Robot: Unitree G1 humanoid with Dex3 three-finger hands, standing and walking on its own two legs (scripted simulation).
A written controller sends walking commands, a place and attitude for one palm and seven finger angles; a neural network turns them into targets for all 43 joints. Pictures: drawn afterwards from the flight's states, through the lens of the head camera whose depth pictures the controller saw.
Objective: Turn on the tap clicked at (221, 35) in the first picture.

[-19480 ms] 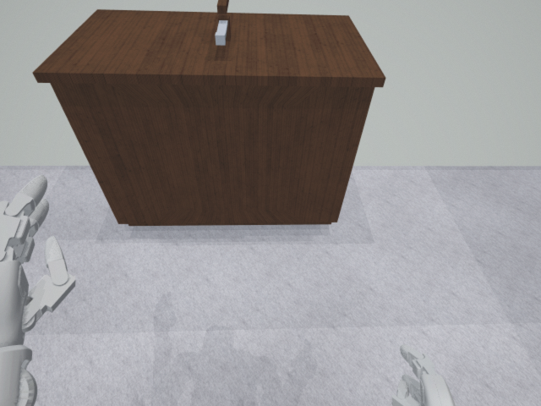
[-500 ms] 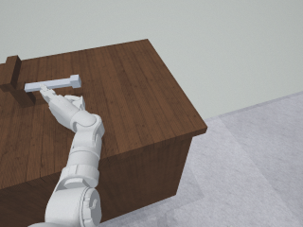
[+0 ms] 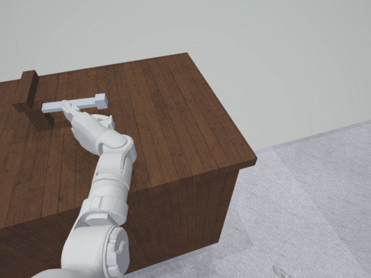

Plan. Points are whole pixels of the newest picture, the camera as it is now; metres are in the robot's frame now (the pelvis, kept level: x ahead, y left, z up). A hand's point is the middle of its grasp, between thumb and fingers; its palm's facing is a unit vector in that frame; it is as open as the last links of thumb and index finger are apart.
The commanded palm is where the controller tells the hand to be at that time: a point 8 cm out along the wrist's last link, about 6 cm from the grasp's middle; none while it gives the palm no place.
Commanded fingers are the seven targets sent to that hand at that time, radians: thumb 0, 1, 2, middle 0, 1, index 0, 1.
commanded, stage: lift the hand up off the lever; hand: left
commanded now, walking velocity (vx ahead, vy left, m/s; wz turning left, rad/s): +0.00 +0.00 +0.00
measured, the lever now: (101, 101) +0.51 +0.24 +0.11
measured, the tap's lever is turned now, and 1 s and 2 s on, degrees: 83 83 83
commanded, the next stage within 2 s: draw the hand back beside the body in 1.38 s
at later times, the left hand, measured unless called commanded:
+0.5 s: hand (106, 117) +0.42 +0.19 +0.15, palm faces +0.80 -0.59 -0.07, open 7.8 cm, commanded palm +0.37 +0.21 +0.16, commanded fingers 0.00 0.90 0.90 -0.15 -0.15 -0.15 -0.15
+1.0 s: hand (105, 112) +0.40 +0.19 +0.17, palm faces +0.79 -0.61 -0.05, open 7.8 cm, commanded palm +0.35 +0.20 +0.17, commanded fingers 0.00 0.90 0.90 -0.15 -0.15 -0.15 -0.15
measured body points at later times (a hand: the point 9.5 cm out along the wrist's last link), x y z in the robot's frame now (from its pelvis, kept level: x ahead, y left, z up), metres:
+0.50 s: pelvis +0.00 -0.01 +0.00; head +0.00 -0.02 +0.45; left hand +0.37 +0.22 +0.15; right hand +0.13 -0.25 -0.12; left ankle +0.02 +0.14 -0.72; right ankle -0.03 -0.08 -0.72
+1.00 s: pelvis +0.00 -0.01 +0.01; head -0.01 -0.03 +0.46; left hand +0.36 +0.21 +0.18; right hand +0.17 -0.23 -0.11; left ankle +0.02 +0.14 -0.72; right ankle -0.03 -0.08 -0.72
